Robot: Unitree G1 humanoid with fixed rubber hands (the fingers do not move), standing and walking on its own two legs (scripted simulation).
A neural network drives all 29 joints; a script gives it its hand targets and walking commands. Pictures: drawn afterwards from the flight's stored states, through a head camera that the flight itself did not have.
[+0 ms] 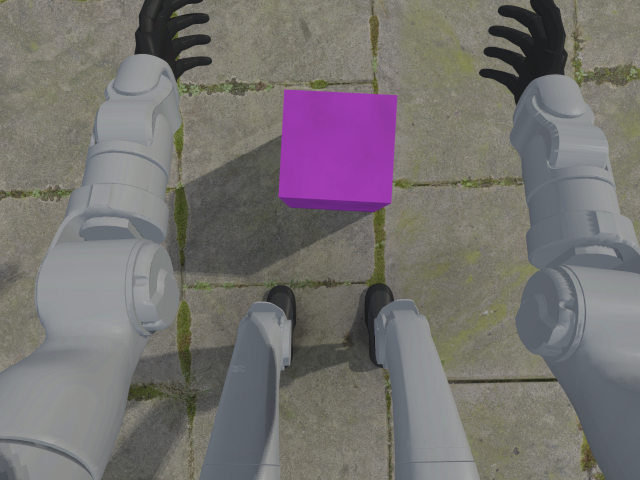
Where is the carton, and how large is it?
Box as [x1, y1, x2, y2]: [278, 89, 396, 211]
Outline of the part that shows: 284,89 278,196 290,207 374,211 390,203 396,95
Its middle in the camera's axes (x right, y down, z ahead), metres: +0.04 -0.18 +0.84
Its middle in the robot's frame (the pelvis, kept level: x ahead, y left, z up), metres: +0.52 -0.02 -0.52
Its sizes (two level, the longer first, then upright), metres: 0.210 0.200 0.250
